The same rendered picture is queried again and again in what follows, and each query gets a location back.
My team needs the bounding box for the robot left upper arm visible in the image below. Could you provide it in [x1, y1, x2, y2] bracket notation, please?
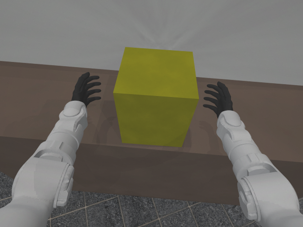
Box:
[0, 157, 74, 227]

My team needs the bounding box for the left robot forearm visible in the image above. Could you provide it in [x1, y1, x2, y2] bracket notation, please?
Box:
[11, 101, 88, 199]

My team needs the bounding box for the carton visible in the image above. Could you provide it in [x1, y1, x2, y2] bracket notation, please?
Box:
[113, 47, 199, 147]

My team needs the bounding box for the robot right upper arm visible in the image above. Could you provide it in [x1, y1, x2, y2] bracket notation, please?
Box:
[237, 172, 303, 227]

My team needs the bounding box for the right robot hand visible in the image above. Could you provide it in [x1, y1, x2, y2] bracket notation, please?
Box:
[203, 81, 233, 118]

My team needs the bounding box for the left robot hand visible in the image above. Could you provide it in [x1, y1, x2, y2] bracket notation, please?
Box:
[71, 72, 101, 107]

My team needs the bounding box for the pedestal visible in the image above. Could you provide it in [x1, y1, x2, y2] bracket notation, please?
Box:
[0, 61, 303, 206]

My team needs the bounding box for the right robot forearm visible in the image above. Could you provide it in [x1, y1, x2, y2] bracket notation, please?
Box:
[216, 110, 300, 211]

